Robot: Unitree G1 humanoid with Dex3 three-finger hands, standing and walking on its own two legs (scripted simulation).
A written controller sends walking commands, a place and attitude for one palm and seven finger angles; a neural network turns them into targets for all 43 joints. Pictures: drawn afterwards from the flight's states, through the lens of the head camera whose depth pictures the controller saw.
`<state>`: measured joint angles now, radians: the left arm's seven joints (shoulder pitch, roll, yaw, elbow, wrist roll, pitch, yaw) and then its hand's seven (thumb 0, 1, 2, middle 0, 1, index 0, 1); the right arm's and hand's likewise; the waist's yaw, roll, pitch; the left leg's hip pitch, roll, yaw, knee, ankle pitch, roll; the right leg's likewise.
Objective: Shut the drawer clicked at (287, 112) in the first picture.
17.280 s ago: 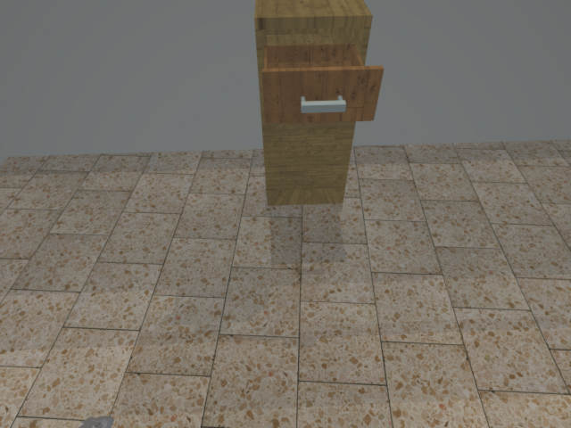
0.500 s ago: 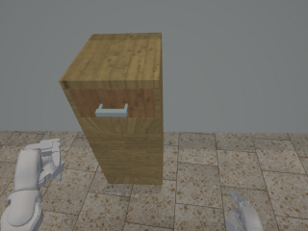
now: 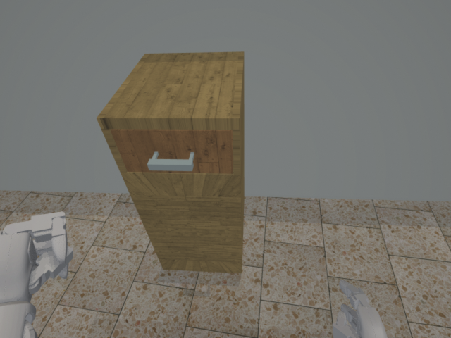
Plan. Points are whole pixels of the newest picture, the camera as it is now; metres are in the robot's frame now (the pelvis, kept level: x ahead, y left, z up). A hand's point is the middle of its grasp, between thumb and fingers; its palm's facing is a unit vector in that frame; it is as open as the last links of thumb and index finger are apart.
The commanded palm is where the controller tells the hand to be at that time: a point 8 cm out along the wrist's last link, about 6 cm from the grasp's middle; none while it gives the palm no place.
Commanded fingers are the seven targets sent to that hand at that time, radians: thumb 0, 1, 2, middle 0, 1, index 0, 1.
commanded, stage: step back with the hand held close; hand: left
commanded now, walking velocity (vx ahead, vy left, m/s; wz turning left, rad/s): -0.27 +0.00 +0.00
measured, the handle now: (172, 160) +0.57 +0.23 -0.03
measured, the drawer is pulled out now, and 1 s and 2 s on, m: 0.00 0.00 0.00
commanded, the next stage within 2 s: stop stepping back and stand still in 1.26 s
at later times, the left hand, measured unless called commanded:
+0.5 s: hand (34, 278) +0.14 +0.26 +0.16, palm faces +0.33 -0.80 -0.50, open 3.3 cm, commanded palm +0.08 +0.30 +0.17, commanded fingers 0.00 0.90 0.90 -1.40 -1.60 -1.40 -1.60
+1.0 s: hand out of the picture +0.06 +0.27 +0.16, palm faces +0.35 -0.80 -0.48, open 3.3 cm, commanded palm -0.01 +0.31 +0.17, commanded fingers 0.00 0.90 0.90 -1.40 -1.60 -1.40 -1.60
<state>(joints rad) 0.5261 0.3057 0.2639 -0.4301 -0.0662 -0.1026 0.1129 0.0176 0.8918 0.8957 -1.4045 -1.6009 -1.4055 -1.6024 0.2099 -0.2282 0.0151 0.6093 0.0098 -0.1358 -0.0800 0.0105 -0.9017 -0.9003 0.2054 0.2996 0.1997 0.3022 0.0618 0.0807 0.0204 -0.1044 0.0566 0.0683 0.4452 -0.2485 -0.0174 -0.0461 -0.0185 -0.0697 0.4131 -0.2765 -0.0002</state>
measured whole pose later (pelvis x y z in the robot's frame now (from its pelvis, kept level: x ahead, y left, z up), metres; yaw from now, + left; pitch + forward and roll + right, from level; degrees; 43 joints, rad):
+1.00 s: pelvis -0.13 +0.03 -0.02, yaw +1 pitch +2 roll -4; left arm 0.64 0.40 0.41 -0.62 -0.04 -0.30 0.15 0.02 0.89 0.90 -1.41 -1.60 -1.41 -1.60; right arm 0.20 -0.21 -0.01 0.59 -0.01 -0.09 -0.06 0.01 -0.90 -0.90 0.21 0.30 0.20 0.30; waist -0.01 0.04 0.05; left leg -0.52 0.04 -0.01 0.55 -0.07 0.02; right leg -0.25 0.09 0.03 0.53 -0.33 -0.01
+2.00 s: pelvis -0.28 +0.11 -0.02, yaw -4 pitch -3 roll -2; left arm 0.56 0.35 0.34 -0.55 -0.03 -0.17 0.16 0.02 0.89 0.90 -1.41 -1.60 -1.41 -1.60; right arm 0.26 -0.22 0.00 0.67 0.00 -0.08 -0.09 0.01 -0.90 -0.90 0.21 0.30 0.20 0.30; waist -0.02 -0.03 -0.03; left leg -0.35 -0.01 0.04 0.65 -0.25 0.06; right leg -0.28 0.01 -0.05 0.73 -0.44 -0.02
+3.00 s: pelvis -0.29 +0.09 +0.00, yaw +0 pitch -2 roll -1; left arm 0.35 0.13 0.00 1.16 0.01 0.01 0.03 0.01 0.91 0.90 -0.38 -0.51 -0.38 -0.51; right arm 0.34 -0.10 0.00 1.13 -0.01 0.02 -0.04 0.00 -0.91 -0.90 0.20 0.30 0.20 0.30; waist 0.00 0.02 0.06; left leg -0.26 -0.02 -0.04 0.45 -0.15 0.01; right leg -0.15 0.03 -0.06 0.44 -0.25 -0.04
